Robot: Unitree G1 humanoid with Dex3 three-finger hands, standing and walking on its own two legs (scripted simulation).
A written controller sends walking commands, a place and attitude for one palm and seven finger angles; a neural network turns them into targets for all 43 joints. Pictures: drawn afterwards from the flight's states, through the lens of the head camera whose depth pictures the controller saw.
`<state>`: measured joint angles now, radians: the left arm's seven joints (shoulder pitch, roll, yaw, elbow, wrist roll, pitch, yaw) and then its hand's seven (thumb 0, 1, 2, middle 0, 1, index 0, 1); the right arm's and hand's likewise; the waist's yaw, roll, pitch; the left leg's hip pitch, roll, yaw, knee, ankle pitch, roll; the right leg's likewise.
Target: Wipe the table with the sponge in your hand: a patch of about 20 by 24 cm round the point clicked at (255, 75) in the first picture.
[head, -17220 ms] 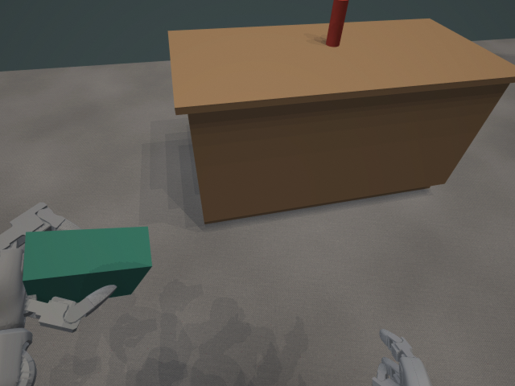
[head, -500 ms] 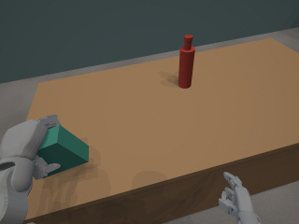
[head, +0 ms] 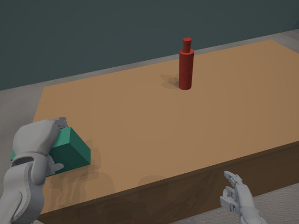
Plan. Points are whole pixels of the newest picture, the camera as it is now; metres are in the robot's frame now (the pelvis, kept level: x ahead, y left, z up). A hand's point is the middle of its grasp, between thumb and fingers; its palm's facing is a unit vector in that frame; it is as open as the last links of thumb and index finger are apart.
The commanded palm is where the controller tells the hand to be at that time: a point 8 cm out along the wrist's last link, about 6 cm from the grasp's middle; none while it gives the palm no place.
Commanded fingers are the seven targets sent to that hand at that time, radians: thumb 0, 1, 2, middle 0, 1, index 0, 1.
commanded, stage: turn the palm down, sponge in hand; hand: left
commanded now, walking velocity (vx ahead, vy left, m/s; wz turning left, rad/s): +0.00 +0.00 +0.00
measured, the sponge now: (59, 157) +0.23 +0.29 +0.09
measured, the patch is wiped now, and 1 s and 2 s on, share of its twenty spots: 0.00 0.00 0.00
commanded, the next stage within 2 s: move the sponge above the wiping area in 0.28 s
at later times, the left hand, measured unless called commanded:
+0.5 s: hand (54, 150) +0.22 +0.28 +0.13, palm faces +0.08 -0.07 -0.99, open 9.3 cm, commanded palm +0.19 +0.27 +0.20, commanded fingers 0.00 0.10 1.30 -1.20 -1.60 -1.20 -1.60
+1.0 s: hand (58, 153) +0.23 +0.28 +0.10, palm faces +0.04 -0.10 -0.99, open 9.3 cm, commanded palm +0.20 +0.27 +0.18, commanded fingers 0.00 0.10 1.30 -1.20 -1.60 -1.20 -1.60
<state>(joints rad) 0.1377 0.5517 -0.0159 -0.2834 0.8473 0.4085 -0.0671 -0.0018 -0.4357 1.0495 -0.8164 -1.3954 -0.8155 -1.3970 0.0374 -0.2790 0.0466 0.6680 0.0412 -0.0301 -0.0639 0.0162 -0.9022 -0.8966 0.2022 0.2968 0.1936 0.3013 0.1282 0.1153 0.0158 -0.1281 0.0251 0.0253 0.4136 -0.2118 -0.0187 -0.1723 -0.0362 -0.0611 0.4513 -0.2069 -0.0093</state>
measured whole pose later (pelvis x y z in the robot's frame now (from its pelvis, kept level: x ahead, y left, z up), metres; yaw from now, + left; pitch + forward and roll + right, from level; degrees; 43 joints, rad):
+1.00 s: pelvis +0.00 +0.00 +0.00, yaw +0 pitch -5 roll +1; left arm 0.13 0.51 -0.06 -0.21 0.89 0.39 -0.04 0.00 -0.44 1.05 -0.82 -1.40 -0.82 -1.40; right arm 0.04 -0.27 0.04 0.69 0.04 -0.06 -0.08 0.02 -0.90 -0.90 0.20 0.30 0.21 0.31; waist 0.13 0.10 0.02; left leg -0.11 0.03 0.03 0.40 -0.21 -0.02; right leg -0.15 -0.03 -0.05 0.43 -0.20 -0.01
